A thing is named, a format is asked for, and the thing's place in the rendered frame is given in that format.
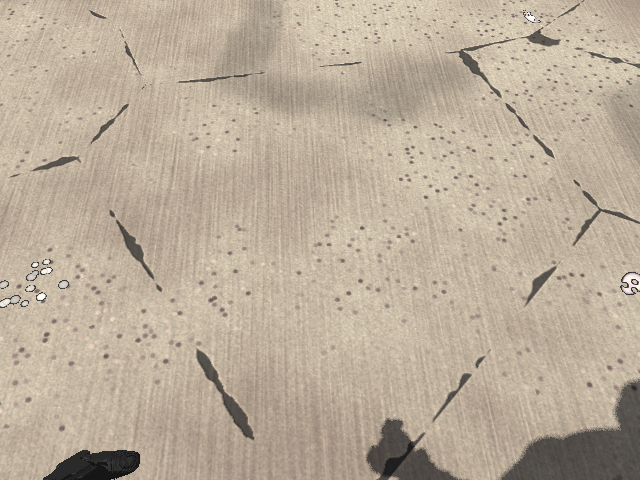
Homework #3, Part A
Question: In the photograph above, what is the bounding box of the left robot hand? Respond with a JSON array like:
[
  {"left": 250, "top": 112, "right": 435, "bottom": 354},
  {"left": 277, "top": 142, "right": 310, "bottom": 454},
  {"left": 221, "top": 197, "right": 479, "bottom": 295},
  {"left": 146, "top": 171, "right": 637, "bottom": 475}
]
[{"left": 43, "top": 450, "right": 140, "bottom": 480}]

